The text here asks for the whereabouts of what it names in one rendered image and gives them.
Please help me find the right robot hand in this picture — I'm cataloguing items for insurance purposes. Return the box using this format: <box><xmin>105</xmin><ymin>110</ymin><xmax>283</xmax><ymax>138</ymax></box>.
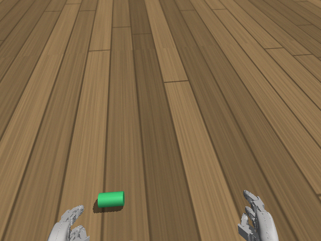
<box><xmin>238</xmin><ymin>190</ymin><xmax>279</xmax><ymax>241</ymax></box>

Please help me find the can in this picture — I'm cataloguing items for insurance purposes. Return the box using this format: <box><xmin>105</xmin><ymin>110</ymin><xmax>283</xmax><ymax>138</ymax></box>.
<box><xmin>98</xmin><ymin>191</ymin><xmax>125</xmax><ymax>208</ymax></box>

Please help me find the left robot hand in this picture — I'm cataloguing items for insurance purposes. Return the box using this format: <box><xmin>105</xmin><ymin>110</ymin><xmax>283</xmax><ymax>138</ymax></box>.
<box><xmin>47</xmin><ymin>205</ymin><xmax>90</xmax><ymax>241</ymax></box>

